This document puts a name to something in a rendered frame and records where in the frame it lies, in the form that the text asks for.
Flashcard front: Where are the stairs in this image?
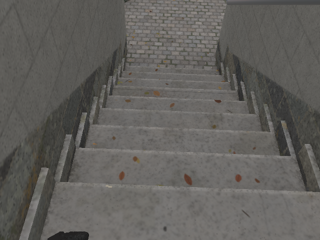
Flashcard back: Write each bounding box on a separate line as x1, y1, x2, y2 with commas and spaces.
68, 65, 306, 192

